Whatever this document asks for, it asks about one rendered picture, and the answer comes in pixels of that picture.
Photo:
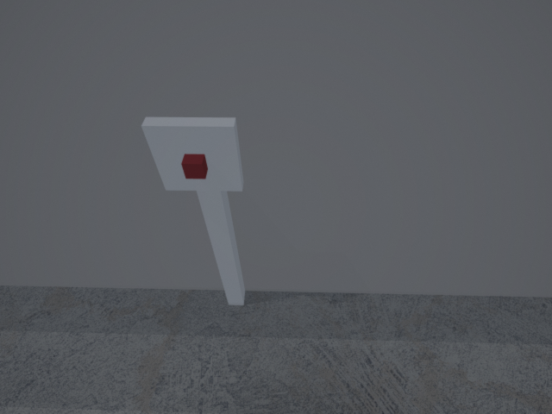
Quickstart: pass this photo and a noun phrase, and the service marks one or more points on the button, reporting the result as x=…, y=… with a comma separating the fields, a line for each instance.
x=194, y=166

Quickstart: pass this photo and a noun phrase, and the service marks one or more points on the panel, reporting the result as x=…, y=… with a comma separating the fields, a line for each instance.
x=169, y=139

